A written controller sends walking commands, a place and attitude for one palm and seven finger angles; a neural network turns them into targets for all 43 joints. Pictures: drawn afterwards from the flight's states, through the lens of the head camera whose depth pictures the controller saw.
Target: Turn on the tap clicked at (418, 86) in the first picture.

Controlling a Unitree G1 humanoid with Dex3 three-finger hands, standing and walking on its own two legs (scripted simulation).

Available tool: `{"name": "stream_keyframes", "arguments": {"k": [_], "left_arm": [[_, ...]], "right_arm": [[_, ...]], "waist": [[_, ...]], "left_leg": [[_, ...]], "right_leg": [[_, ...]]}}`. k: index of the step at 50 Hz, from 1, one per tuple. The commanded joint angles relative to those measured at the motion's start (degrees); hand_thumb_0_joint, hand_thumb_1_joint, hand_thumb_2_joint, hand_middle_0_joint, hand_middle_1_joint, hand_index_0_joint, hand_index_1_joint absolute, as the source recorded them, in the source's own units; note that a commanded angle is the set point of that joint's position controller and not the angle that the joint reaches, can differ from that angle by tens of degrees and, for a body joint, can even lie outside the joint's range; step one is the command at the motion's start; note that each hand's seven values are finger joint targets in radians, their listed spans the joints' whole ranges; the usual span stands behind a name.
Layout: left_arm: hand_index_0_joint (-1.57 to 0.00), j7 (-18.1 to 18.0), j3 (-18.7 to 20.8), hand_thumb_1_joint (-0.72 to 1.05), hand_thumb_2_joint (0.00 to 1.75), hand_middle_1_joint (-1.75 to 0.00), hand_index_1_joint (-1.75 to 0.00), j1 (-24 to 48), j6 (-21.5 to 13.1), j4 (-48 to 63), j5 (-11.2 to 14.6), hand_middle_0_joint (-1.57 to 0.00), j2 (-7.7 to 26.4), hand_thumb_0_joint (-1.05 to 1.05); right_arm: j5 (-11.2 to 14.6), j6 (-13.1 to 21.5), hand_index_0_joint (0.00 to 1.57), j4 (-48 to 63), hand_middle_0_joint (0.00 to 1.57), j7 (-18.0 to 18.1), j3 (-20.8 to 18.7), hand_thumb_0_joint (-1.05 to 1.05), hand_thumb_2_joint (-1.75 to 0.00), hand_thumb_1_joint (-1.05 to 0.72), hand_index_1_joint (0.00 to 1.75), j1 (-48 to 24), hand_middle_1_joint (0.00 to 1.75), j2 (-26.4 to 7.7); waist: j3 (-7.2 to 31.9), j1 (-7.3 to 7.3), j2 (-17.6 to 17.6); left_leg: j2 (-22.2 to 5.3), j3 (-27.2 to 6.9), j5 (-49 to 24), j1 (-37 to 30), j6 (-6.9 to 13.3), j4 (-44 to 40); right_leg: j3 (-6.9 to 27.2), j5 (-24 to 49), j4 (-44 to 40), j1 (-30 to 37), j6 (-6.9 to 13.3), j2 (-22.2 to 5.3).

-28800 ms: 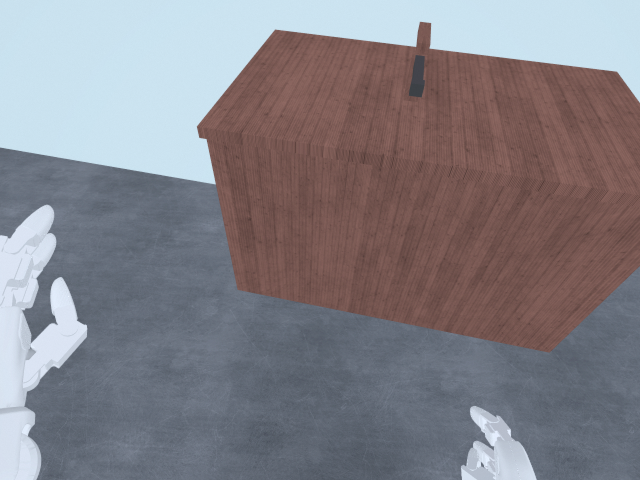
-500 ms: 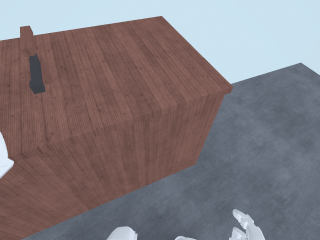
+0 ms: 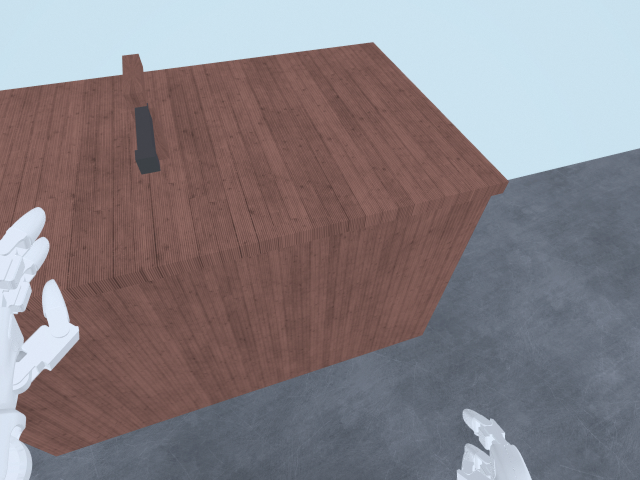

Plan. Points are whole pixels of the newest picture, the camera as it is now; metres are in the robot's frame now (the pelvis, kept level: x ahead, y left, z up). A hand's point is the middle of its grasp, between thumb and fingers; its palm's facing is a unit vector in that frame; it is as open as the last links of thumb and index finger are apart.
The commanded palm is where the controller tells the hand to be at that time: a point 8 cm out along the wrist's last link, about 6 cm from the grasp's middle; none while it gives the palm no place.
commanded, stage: come to a stop and stand still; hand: left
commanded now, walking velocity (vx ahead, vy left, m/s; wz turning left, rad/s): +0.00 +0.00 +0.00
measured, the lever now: (147, 160) +0.52 +0.31 +0.09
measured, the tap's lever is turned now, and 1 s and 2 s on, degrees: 0 0 0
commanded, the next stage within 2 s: look again from close up in 0.06 s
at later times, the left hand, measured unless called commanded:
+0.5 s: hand (101, 315) +0.24 +0.25 +0.12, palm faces +0.25 -0.89 -0.37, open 7.4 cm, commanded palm +0.19 +0.29 +0.18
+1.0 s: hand (102, 248) +0.31 +0.26 +0.15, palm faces +0.38 -0.87 -0.30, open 7.4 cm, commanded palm +0.23 +0.30 +0.18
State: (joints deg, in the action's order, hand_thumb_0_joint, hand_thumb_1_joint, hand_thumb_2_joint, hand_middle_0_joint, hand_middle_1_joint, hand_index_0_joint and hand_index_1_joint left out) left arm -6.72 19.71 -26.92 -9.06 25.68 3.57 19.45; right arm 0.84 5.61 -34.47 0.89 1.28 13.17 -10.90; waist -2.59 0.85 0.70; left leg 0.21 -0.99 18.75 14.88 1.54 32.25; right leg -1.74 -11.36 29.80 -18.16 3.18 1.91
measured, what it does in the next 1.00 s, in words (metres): shifts its weight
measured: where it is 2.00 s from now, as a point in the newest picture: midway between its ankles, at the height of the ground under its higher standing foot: outside the picture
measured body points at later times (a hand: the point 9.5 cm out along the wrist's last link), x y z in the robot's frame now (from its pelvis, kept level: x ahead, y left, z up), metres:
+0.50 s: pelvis +0.02 +0.02 +0.01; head +0.02 +0.02 +0.46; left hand +0.22 +0.29 +0.14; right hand +0.17 -0.21 -0.07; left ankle +0.01 +0.13 -0.73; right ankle +0.05 -0.09 -0.73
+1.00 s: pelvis +0.07 +0.02 -0.01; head +0.10 +0.04 +0.44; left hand +0.28 +0.30 +0.17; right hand +0.25 -0.19 -0.08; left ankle +0.01 +0.13 -0.72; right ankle +0.05 -0.09 -0.73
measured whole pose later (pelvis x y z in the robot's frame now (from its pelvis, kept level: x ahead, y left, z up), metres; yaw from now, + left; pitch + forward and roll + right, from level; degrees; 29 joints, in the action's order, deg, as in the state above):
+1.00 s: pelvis +0.07 +0.02 -0.01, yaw +0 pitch -1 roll -2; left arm -6.7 19.4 -19.8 -10.4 26.3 2.7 19.9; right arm 0.1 5.8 -32.2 0.0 2.5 11.1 -9.5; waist -3.6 0.7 2.0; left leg -1.0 -0.1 21.7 15.2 0.6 45.9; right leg -1.9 -21.5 36.7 -14.5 2.4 2.7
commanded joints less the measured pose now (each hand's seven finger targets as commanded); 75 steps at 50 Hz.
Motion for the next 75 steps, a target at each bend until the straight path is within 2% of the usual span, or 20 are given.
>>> {"name": "stream_keyframes", "arguments": {"k": [1, 4, 7, 8, 9, 15, 19, 27, 34, 43, 47, 50, 52, 55, 57, 59, 65, 72, 74, 75], "left_arm": [[-0.2, -2.8, 6.8, 0.9, 0.9, -0.3, -0.3, 10.5, -5.7, 23.1, -0.8, -0.2, 13.4, 0.0], [-0.2, -3.2, 8.3, 0.9, 0.9, -0.3, -0.3, 7.7, -5.4, 21.7, -1.2, -0.2, 14.1, 0.0], [-0.2, -3.4, 9.0, 0.9, 0.9, -0.3, -0.3, 4.6, -5.7, 16.9, -1.1, -0.2, 13.2, 0.0], [-0.2, -2.0, 39.7, 0.9, 0.9, -0.3, -0.3, 60.7, -11.6, 27.0, -9.3, -0.2, 55.6, 0.0], [-0.2, 1.2, 16.6, 0.9, 0.9, -0.3, -0.3, 28.8, -9.3, -6.5, -2.9, -0.2, 20.9, 0.0], [-0.2, 2.1, 0.0, 0.9, 0.9, -0.3, -0.3, 4.1, -6.5, -2.0, -0.1, -0.2, 4.0, 0.0], [-0.2, 0.7, 6.0, 0.9, 0.9, -0.3, -0.3, 3.7, -5.0, 0.5, -1.0, -0.2, 10.7, 0.0], [-0.2, -0.5, 8.8, 0.9, 0.9, -0.3, -0.3, 16.3, -7.7, 18.0, -1.3, -0.2, 14.1, 0.0], [-0.2, -0.5, 2.6, 0.9, 0.9, -0.3, -0.3, 10.3, -6.1, 8.1, -1.7, -0.2, 6.8, 0.0], [-0.2, -0.4, 4.7, 0.9, 0.9, -0.3, -0.3, 15.1, -5.4, 9.6, -1.4, -0.2, 10.0, 0.0], [-0.2, -1.4, 7.5, 0.9, 0.9, -0.3, -0.3, 13.6, -6.4, 17.7, -0.9, -0.2, 13.0, 0.0], [-0.2, -2.6, 10.0, 0.9, 0.9, -0.3, -0.3, 10.2, -7.7, 19.9, -0.7, -0.2, 14.2, 0.0], [-0.2, -2.8, 9.6, 0.9, 0.9, -0.3, -0.3, 8.5, -8.4, 21.5, -0.7, -0.2, 12.9, 0.0], [-0.2, -2.4, 7.8, 0.9, 0.9, -0.3, -0.3, 9.8, -7.2, 21.0, -0.2, -0.2, 10.5, 0.0], [-0.2, -2.2, 7.4, 0.9, 0.9, -0.3, -0.3, 11.4, -7.8, 21.2, -0.7, -0.2, 10.5, 0.0], [-0.2, -1.0, 8.8, 0.9, 0.9, -0.3, -0.3, 9.2, -6.7, 10.7, -0.6, -0.2, 10.7, 0.0], [-0.2, 0.3, 5.8, 0.9, 0.9, -0.3, -0.3, 8.3, -6.1, 19.7, -2.3, -0.2, 9.5, 0.0], [-0.2, -1.6, 10.2, 0.9, 0.9, -0.3, -0.3, 4.5, -6.2, 17.1, -2.4, -0.2, 12.9, 0.0], [-0.2, -2.1, 11.2, 0.9, 0.9, -0.3, -0.3, 6.8, -5.6, 13.6, -2.7, -0.2, 14.7, 0.0], [-0.2, -2.2, 10.9, 0.9, 0.9, -0.3, -0.3, 6.6, -5.1, 12.1, -2.5, -0.2, 14.7, 0.0]], "right_arm": [[-0.3, 5.1, 0.2, 8.9, 0.2, 1.9, -3.1, 0.0, -0.9, -0.9, 0.3, -5.3, 0.3, -7.4], [0.2, 5.4, 0.2, 9.0, 0.2, 1.5, -2.9, 0.0, -0.9, -0.9, 0.3, -6.2, 0.3, -6.6], [0.5, 5.9, 0.2, 8.4, 0.2, 1.2, -3.4, 0.0, -0.9, -0.9, 0.3, -5.0, 0.3, -6.9], [-3.7, 8.8, 0.2, 5.6, 0.2, 1.6, -3.5, 0.0, -0.9, -0.9, 0.3, 1.6, 0.3, -8.4], [-1.6, 9.1, 0.2, 4.2, 0.2, 1.6, -2.3, 0.0, -0.9, -0.9, 0.3, -2.1, 0.3, -2.9], [1.0, 6.8, 0.2, 9.3, 0.2, -2.0, -4.2, 0.0, -0.9, -0.9, 0.3, -4.1, 0.3, -7.9], [0.6, 4.7, 0.2, 11.4, 0.2, -0.6, -4.0, 0.0, -0.9, -0.9, 0.3, -5.5, 0.3, -7.7], [-1.1, 5.7, 0.2, 12.5, 0.2, 1.5, -2.2, 0.0, -0.9, -0.9, 0.3, -7.2, 0.3, -6.6], [-0.5, 5.7, 0.2, 10.9, 0.2, 0.7, -3.0, 0.0, -0.9, -0.9, 0.3, -5.0, 0.3, -7.4], [-0.2, 3.1, 0.2, 11.5, 0.2, 0.6, -2.6, 0.0, -0.9, -0.9, 0.3, -5.4, 0.3, -7.3], [-0.3, 3.6, 0.2, 12.2, 0.2, -0.1, -2.7, 0.0, -0.9, -0.9, 0.3, -6.4, 0.3, -6.4], [-0.2, 4.1, 0.2, 11.8, 0.2, -0.5, -2.7, 0.0, -0.9, -0.9, 0.3, -7.8, 0.3, -6.0], [-0.2, 3.1, 0.2, 11.2, 0.2, -0.5, -2.3, 0.0, -0.9, -0.9, 0.3, -7.6, 0.3, -5.4], [-0.8, 2.3, 0.2, 9.5, 0.2, -0.1, -2.2, 0.0, -0.9, -0.9, 0.3, -5.5, 0.3, -5.0], [-0.9, 2.1, 0.2, 10.8, 0.2, -0.3, -4.2, 0.0, -0.9, -0.9, 0.3, -6.0, 0.3, -7.6], [-0.8, 1.7, 0.2, 10.3, 0.2, -0.8, -4.1, 0.0, -0.9, -0.9, 0.3, -5.6, 0.3, -7.4], [-0.5, 2.8, 0.2, 11.3, 0.2, -1.6, -3.8, 0.0, -0.9, -0.9, 0.3, -6.3, 0.3, -7.3], [-0.8, 3.3, 0.2, 11.6, 0.2, 0.4, -2.9, 0.0, -0.9, -0.9, 0.3, -5.5, 0.3, -6.8], [-0.8, 2.6, 0.2, 10.5, 0.2, 0.7, -3.1, 0.0, -0.9, -0.9, 0.3, -5.1, 0.3, -5.9], [-0.7, 2.6, 0.2, 10.9, 0.2, 0.8, -3.0, 0.0, -0.9, -0.9, 0.3, -5.4, 0.3, -5.3]], "waist": [[8.8, 0.31, -12.9], [6.7, 0.72, -15.9], [7.6, 0.42, -5.7], [4.2, 2.86, -3.1], [14.1, 0.4, 1.0], [9.8, 1.41, -1.9], [7.6, 1.51, 15.2], [9.6, 1.01, -14.0], [4.8, 0.4, -7.5], [6.5, -0.46, -4.4], [13.0, 0.37, 0.8], [11.7, 1.81, 6.6], [7.1, 2.61, 3.4], [9.7, -2.92, -8.2], [11.0, -2.54, -24.3], [6.2, -1.95, -5.9], [4.9, -0.19, -13.0], [8.9, -0.24, -10.3], [11.1, 0.32, 3.7], [11.1, 0.04, 13.4]], "left_leg": [[-8.9, -9.3, -8.5, -10.3, 3.3, -14.7], [-9.6, -10.0, -0.3, 1.0, 3.3, -16.3], [-6.3, -6.0, -6.5, 1.3, 1.7, -10.6], [-4.6, 1.4, -15.8, 5.8, 0.8, -0.9], [0.1, 0.2, -13.2, -0.5, -0.5, -2.5], [-3.5, 1.1, -17.0, -4.8, -1.1, -8.0], [-3.2, 0.6, -7.8, -1.6, -0.8, -9.0], [-3.6, 0.6, -3.6, -1.1, 0.6, -14.0], [-6.6, -5.3, 5.0, 1.1, 2.7, -14.0], [-5.9, -2.6, -19.9, -2.5, 1.2, -2.1], [-1.6, 3.2, -25.8, 1.5, -0.7, 13.5], [1.4, 2.5, 9.9, 20.0, -1.5, 28.1], [-3.6, -2.1, 16.1, 20.6, 0.0, 20.4], [0.6, 5.7, -10.9, -9.8, -1.2, -3.8], [-20.8, -29.8, -30.9, -23.9, 8.6, -12.1], [-22.5, -28.1, -20.9, -14.9, 13.5, -13.5], [-13.5, -4.9, -23.6, -6.0, 7.8, -13.3], [-11.3, 0.4, -15.5, 2.8, 2.6, -4.2], [-5.3, 5.7, -1.0, 13.3, 0.6, 14.8], [0.1, 5.5, 12.2, 21.0, -0.8, 27.3]], "right_leg": [[6.0, -6.2, 0.0, 1.1, -0.9, -3.7], [3.3, -4.2, -0.7, 9.0, -2.3, -3.2], [5.4, 3.0, -5.3, 13.2, -1.5, -4.9], [10.3, 7.5, -7.5, 7.1, -1.8, -5.5], [12.4, 14.2, -6.7, 10.8, 1.9, -9.8], [8.6, 13.4, -7.2, 11.4, -2.0, -5.7], [9.0, 0.8, -12.0, 9.2, -2.5, -5.1], [5.1, 0.7, -6.2, 13.1, -1.9, -2.3], [0.7, -4.1, -1.2, 7.0, -1.5, -0.1], [1.7, 10.3, 3.9, 7.1, 0.5, -1.5], [9.9, 23.6, 3.2, 17.1, 5.3, -7.1], [25.9, 34.5, -2.3, 28.2, 14.0, -18.2], [24.2, 29.3, -2.0, 23.9, 12.2, -19.6], [4.8, 13.0, 11.6, 3.4, 3.8, -6.5], [0.6, -22.2, 39.1, -19.0, -2.1, 3.2], [5.5, -18.0, 43.4, -22.1, -2.2, -0.5], [-1.0, -4.1, 25.1, -12.2, -2.8, -4.1], [-8.9, 1.0, -2.2, 13.1, -3.1, 1.1], [4.5, -4.2, -7.5, 22.7, 1.2, -8.4], [23.1, -4.5, -12.3, 23.8, 7.4, -19.4]]}}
